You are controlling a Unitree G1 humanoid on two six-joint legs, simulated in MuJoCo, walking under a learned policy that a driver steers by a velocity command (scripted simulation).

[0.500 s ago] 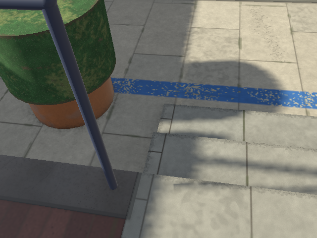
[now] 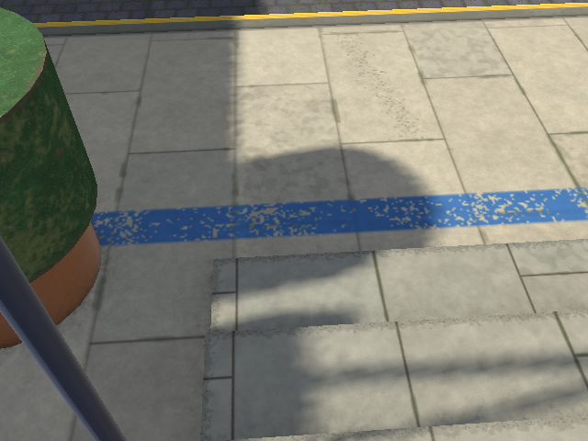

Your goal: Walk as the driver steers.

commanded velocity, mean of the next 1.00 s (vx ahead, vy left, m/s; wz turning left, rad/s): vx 0.50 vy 0.00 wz -0.56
